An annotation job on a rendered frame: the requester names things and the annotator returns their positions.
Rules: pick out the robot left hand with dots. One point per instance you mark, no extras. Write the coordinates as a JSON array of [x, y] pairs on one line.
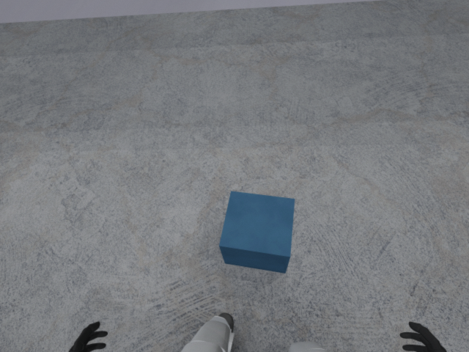
[[88, 334]]

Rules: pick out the left robot thigh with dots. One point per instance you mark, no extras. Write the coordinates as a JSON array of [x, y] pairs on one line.
[[213, 336]]

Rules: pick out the robot right hand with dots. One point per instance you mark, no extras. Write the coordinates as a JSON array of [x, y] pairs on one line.
[[431, 343]]

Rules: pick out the carton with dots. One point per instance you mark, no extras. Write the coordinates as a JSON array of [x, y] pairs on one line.
[[257, 231]]

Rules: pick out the left robot foot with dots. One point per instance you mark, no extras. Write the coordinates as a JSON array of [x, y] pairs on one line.
[[229, 320]]

